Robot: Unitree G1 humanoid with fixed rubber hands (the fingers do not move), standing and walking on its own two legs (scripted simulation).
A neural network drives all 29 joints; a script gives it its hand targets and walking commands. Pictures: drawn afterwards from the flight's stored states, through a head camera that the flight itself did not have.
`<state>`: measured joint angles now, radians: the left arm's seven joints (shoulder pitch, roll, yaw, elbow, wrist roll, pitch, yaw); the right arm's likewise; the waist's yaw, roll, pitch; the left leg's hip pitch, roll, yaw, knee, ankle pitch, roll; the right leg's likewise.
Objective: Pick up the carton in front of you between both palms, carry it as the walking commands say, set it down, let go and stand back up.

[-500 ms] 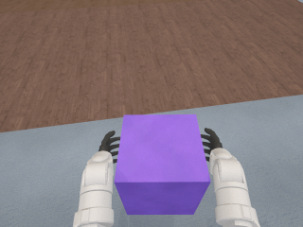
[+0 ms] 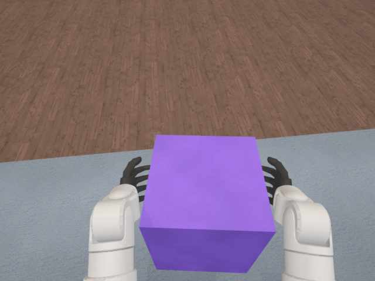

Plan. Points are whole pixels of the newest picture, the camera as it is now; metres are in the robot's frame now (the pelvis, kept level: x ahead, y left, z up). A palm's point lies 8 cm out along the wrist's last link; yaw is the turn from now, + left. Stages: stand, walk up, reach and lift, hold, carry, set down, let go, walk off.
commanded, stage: carry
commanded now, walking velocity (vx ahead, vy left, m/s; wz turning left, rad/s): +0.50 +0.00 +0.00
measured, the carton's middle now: (203, 206) +0.28 -0.01 +0.01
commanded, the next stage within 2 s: none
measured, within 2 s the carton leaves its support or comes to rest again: neither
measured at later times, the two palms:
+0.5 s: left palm (147, 105) +0.57 +0.14 +0.09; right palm (251, 105) +0.55 -0.16 +0.09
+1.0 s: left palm (157, 52) +0.90 +0.14 +0.10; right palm (235, 51) +0.90 -0.16 +0.10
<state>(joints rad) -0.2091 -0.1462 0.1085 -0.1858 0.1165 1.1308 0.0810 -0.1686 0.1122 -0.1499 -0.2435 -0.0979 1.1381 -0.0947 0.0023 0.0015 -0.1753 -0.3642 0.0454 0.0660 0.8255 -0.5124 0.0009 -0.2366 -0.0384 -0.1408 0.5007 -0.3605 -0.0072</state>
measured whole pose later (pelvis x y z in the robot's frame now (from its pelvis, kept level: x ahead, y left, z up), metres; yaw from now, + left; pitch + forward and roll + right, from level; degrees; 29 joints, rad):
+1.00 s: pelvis +0.64 -0.01 +0.00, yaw +0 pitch +4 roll +1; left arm -0.12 -0.13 0.08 -0.41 0.10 1.19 0.08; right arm -0.11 0.13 -0.08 -0.42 -0.11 1.19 -0.10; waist 0.01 0.00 -0.11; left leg -0.58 0.08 0.19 0.56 -0.05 0.03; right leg 0.08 -0.02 -0.21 0.23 -0.37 -0.01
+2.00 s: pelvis +1.31 -0.03 +0.00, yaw -2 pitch +6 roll +1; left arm -0.88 -0.01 0.31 0.05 0.07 1.32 0.14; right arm -0.92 -0.01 -0.31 0.08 -0.08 1.32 -0.14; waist 0.03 0.00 0.03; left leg -0.67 0.01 0.15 0.66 -0.15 0.09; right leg -0.09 -0.02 -0.15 0.46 -0.46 -0.05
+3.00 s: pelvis +1.93 -0.04 +0.08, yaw -2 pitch +5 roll +0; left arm -0.86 0.02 0.30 0.14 0.08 1.34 0.12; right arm -0.84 -0.01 -0.24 0.15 -0.04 1.30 -0.16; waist -0.10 0.00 0.01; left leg -0.44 -0.03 0.12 0.59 -0.36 0.09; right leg -0.58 0.01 -0.01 1.30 -0.43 -0.05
